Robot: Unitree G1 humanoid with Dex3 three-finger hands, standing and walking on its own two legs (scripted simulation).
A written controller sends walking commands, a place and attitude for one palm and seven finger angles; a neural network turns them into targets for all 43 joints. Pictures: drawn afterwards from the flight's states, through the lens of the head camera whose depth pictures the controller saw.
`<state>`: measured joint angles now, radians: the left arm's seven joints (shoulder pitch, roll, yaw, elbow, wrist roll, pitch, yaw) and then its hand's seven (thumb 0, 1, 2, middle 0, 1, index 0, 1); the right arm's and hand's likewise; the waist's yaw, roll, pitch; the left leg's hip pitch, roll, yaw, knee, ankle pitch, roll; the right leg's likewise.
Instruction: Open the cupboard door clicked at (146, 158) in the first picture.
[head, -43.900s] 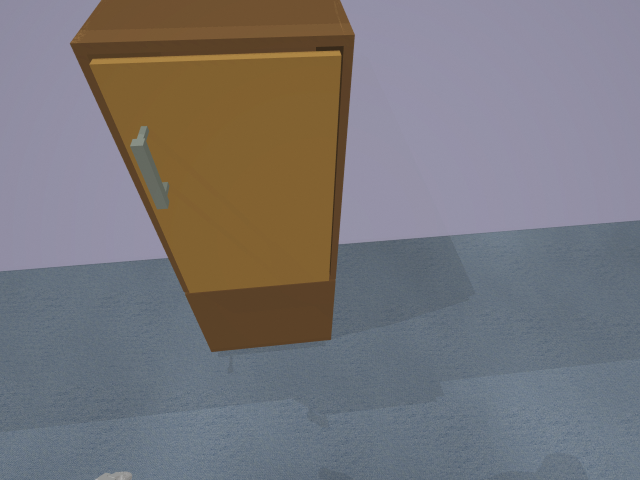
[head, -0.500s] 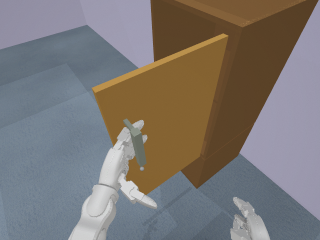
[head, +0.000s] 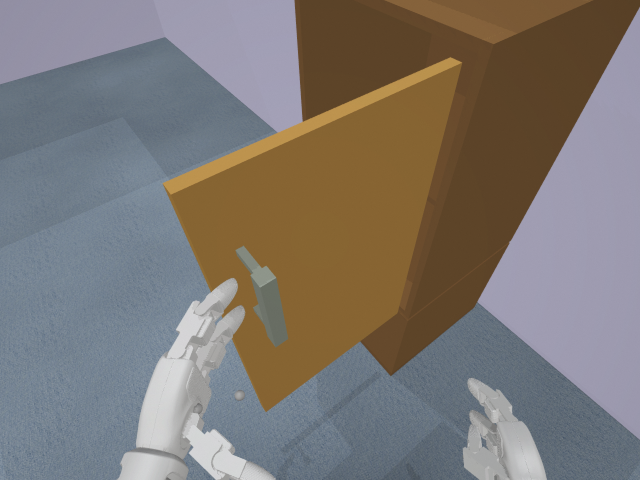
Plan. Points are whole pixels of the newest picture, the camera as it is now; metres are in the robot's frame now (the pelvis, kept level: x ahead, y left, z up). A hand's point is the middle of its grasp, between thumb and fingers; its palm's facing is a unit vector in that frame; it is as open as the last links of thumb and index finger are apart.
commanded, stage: slide the hand sideways off the handle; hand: left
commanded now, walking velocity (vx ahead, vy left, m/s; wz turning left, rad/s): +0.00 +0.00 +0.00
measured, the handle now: (262, 298) +0.30 +0.09 +0.09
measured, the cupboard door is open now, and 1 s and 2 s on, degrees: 90 90 90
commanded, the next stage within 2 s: draw the hand back to the body in 0.46 s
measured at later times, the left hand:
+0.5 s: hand (185, 436) +0.16 +0.14 +0.08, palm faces -0.05 -1.00 -0.05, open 16.3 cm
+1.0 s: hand (137, 403) +0.17 +0.18 +0.12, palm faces -0.04 -1.00 -0.08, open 16.3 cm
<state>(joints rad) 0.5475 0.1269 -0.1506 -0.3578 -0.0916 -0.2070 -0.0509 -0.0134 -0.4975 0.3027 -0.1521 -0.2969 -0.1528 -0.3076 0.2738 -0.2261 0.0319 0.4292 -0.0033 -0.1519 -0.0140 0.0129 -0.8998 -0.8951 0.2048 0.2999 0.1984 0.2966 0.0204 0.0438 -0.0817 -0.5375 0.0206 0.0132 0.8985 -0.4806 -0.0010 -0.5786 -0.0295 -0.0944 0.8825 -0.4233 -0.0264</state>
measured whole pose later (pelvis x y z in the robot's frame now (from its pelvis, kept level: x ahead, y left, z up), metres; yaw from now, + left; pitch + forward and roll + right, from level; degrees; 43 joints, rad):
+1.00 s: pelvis +0.00 +0.02 +0.01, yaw +0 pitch +3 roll -2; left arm 0.58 0.25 0.11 -0.43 -0.26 -0.09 -0.23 -0.01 -0.50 0.30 -0.16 -0.30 -0.15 -0.30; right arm 0.27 -0.23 0.05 0.49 0.04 -0.23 -0.07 0.01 -0.90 -0.90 0.21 0.30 0.20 0.30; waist 0.04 0.06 -0.08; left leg -0.46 0.02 0.00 0.87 -0.47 0.02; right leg -0.48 -0.02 -0.10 0.80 -0.39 -0.01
